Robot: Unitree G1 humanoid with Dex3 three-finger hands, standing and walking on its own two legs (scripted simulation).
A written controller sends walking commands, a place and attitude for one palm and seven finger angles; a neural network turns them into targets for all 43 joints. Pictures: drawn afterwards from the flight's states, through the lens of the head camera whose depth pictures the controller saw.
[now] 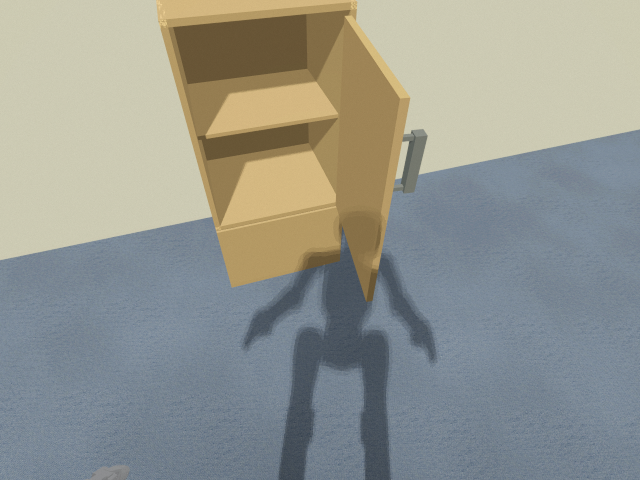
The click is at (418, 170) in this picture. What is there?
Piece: cupboard door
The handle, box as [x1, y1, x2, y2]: [393, 129, 427, 193]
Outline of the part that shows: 423,129 411,130 410,134 403,135 402,141 408,140 409,144 401,183 394,185 393,191 402,190 404,193 412,192 414,190 427,136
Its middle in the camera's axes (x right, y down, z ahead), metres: +0.17 -0.15 +0.79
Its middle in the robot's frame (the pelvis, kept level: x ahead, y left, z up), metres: +0.70 -0.13 +0.00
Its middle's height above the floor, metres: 0.77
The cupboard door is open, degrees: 83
